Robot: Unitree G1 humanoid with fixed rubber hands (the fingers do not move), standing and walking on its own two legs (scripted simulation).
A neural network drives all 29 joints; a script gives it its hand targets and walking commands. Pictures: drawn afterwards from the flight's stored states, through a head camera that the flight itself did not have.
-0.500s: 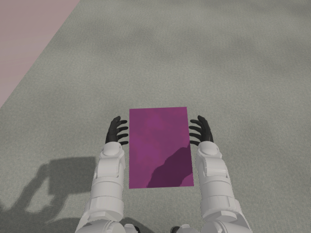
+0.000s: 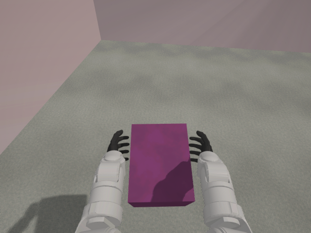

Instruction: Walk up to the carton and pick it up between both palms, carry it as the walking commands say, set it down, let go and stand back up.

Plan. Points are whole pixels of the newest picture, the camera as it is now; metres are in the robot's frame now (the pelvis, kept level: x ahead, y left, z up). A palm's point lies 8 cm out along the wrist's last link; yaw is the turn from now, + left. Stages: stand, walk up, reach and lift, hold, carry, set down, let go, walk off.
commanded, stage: reach and lift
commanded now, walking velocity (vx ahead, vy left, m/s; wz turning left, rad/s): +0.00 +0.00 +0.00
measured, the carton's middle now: (159, 166) +0.35 -0.01 -0.05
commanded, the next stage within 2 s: hold in 1.26 s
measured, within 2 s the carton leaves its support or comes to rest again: neither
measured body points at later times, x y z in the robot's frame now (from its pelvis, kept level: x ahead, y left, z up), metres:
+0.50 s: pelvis +0.00 -0.01 +0.00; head -0.06 -0.02 +0.45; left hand +0.32 +0.12 +0.06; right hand +0.33 -0.13 +0.05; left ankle +0.04 +0.12 -0.74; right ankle +0.04 -0.13 -0.74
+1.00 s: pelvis +0.00 +0.00 +0.00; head -0.06 -0.01 +0.45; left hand +0.32 +0.13 +0.06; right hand +0.32 -0.13 +0.05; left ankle +0.04 +0.12 -0.74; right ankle +0.04 -0.13 -0.74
